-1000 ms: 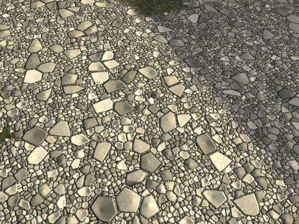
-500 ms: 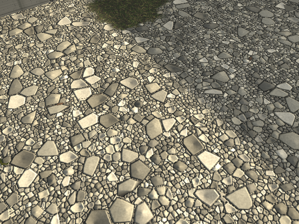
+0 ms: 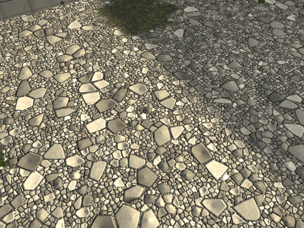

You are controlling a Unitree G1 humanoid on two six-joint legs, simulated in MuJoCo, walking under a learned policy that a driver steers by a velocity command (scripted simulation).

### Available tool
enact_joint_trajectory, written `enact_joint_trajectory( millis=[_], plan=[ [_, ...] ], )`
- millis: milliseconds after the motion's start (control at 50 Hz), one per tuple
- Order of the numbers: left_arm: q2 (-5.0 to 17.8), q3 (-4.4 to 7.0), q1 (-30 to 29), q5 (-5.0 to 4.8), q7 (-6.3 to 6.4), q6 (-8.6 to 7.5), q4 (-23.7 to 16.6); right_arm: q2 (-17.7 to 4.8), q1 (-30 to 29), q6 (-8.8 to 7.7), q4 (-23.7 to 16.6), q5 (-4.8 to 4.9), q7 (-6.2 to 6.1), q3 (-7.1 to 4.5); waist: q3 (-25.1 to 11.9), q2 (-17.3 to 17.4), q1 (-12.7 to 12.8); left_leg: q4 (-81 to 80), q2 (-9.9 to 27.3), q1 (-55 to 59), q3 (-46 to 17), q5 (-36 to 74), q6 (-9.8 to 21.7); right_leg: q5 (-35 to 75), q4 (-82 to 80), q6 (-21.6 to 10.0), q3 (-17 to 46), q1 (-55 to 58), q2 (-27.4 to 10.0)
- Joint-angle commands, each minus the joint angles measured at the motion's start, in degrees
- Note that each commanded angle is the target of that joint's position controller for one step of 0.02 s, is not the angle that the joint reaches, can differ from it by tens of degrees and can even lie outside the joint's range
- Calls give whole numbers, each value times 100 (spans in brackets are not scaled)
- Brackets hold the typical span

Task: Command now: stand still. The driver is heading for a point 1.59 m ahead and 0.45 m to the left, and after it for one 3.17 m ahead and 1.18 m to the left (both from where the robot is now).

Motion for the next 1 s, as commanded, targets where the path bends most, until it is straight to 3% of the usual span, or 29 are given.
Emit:
enact_joint_trajectory(
  millis=[20,40,80,120,140,160,200,240,280,300,320,340,360,380,420,480,580,640,680,720,740,760,780,800,820,840,880,920,1000],
  plan=[
    [496,56,169,0,26,-41,-32,-535,235,-41,-28,2,-23,-70,134,56,-25,-446,604,-247,-586,407,159,455,-309,-123,545,-91,-580],
    [470,48,233,5,27,-37,5,-532,309,-36,13,-4,-22,-70,11,79,-31,-487,550,-214,-577,-119,179,11,-292,-138,498,-66,-514],
    [552,104,270,29,17,-1,-24,-745,395,22,19,-15,-15,-168,142,269,-60,-479,455,-417,-711,-1931,374,-1525,141,-269,274,-433,-208],
    [451,111,80,108,-40,12,-176,-836,644,76,27,-27,11,-235,640,531,-202,-833,805,-570,-1382,-3326,704,-2299,712,-344,128,-1331,-21],
    [252,74,-28,143,-77,-26,-271,-885,876,76,96,-28,7,-276,732,818,-275,-1159,1191,-426,-1928,-3641,919,-1942,1265,-304,-163,-1630,77],
    [148,50,-105,196,-111,-84,-358,-913,982,57,146,-39,2,-320,807,957,-290,-1411,1611,-423,-2376,-3592,1133,-1424,1754,-268,-381,-1743,-40],
    [291,102,-179,164,-171,-207,-490,-906,883,-23,94,-83,27,-358,720,759,-210,-1541,1779,-417,-2454,-2979,1239,-1453,2150,-276,-296,-1841,-268],
    [245,121,19,111,-231,-310,-516,-932,613,-94,3,-57,53,-394,634,710,0,-1346,1536,-632,-1937,-2543,1107,-1440,1626,-330,-394,-1352,-268],
    [100,142,846,46,-206,-375,-220,-854,221,-119,-123,8,82,-411,610,555,417,-724,1007,-1672,-1228,-2368,864,-747,503,-379,-703,338,57],
    [227,198,1338,66,-161,-399,-56,-715,104,-158,-214,-21,91,-384,562,159,584,-17,713,-2273,-883,-2192,733,-903,140,-395,-363,1138,-64],
    [683,308,2025,137,-98,-454,36,-287,-54,-217,-401,-2,140,-263,289,-1122,823,1790,60,-3042,-48,-1832,468,-2409,-937,-641,1706,1784,-1394],
    [1124,423,2522,90,-114,-420,187,-336,-187,-257,-610,-92,176,-274,375,-1622,829,3064,-253,-3794,272,-2018,452,-3424,-1578,-1093,3455,1729,-2338],
    [860,367,2016,106,-106,-400,69,-627,-283,-281,-627,-204,226,-338,762,-778,495,3816,156,-3900,-97,-1544,527,-3424,-1502,-1205,3327,1195,-2351],
    [678,320,1507,90,-132,-448,-141,-511,-236,-325,-576,-166,293,-318,871,-408,248,3984,343,-3833,-183,-979,529,-2883,-1490,-1114,2797,866,-2100],
    [481,254,1143,49,-130,-565,-303,-438,-112,-382,-481,-151,379,-317,687,-267,17,3879,533,-3531,-104,-248,378,-1362,-1568,-933,1836,818,-1665],
    [306,176,1572,37,-106,-656,-126,-409,-289,-296,-546,-159,407,-327,447,-382,13,3815,475,-3555,211,115,187,963,-1326,-870,921,1119,-1351],
    [281,101,1834,50,-77,-654,-50,-210,-1565,-236,-1101,-89,394,-203,631,-492,193,2452,265,-3328,644,571,69,2501,-1258,-883,289,833,-1123],
    [408,112,1895,58,-49,-662,-3,-229,-1891,-234,-1300,-40,368,-161,663,-625,213,1537,90,-2666,824,753,258,3166,-1238,-878,164,846,-1223],
    [512,134,1732,53,-40,-682,-13,-394,-1554,-258,-1278,-37,301,-220,447,-621,-32,1279,-97,-2012,853,669,506,4551,-753,-801,35,1056,-1328],
    [657,186,1562,62,-26,-661,-43,-654,-308,-334,-906,-21,214,-362,-239,-592,-567,1044,-352,-784,794,497,735,5618,697,-673,-92,1262,-1315],
    [697,202,1445,36,-39,-638,-80,-779,598,-381,-609,-54,162,-449,-672,-485,-960,666,-228,360,663,683,852,4989,1845,-596,-210,807,-1158],
    [458,145,1556,22,-76,-631,-214,-1233,1459,-404,-449,-196,108,-581,-1285,66,-1137,563,1014,1642,-720,-395,1086,2838,3536,-556,-380,-278,-843],
    [-212,74,2284,-113,-159,-596,-246,-1589,1428,-378,-488,-264,154,-651,-1781,1249,-597,-203,2556,2756,-3803,-754,2001,-1942,5715,-356,-337,-2260,286],
    [385,216,1709,16,-154,-570,-304,-1333,896,-341,-518,-20,212,-633,-1282,433,-568,-799,2257,2106,-4031,-1729,1911,-1506,6021,-491,250,-2793,-13],
    [472,262,1088,48,-181,-592,-535,-948,246,-367,-645,32,222,-523,-378,283,-352,-974,2092,1156,-3032,-1681,1698,-864,5750,-526,177,-2949,-328],
    [406,268,831,61,-194,-616,-593,-624,-5,-432,-658,4,246,-442,-22,4,-212,-1157,1846,445,-2425,-894,1538,-531,5433,-528,154,-2698,-504],
    [184,261,942,163,-243,-490,-562,-273,77,-535,-494,-21,204,-319,99,78,122,-1276,1412,-313,-1482,219,1240,-405,4934,-421,141,-2075,-701],
    [36,255,930,180,-287,-379,-596,-327,431,-629,-342,-23,176,-303,107,144,208,-1318,1285,-428,-1074,948,1211,-390,4635,-315,15,-2017,-723],
    [162,273,-197,206,-323,-294,-1072,-545,931,-627,-248,17,160,-303,391,189,65,-1500,1070,-317,-862,1382,1233,290,3608,-12,-274,-2776,-843]
  ],
)
Next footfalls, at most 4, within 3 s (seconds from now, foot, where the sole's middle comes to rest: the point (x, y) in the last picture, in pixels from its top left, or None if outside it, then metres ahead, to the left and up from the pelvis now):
0.76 left None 0.43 0.05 -0.78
1.30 right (180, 181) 0.75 -0.11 -0.78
1.82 left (124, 150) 0.93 0.18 -0.78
2.38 right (115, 102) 1.29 0.26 -0.78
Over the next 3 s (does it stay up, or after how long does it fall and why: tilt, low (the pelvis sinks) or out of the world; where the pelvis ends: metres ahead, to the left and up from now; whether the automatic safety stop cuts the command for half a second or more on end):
stays up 1.29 0.41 -0.01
